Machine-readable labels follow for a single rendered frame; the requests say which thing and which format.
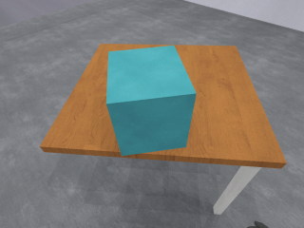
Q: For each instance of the table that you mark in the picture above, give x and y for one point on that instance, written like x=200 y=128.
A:
x=228 y=126

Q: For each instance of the carton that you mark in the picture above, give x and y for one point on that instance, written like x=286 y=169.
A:
x=150 y=99

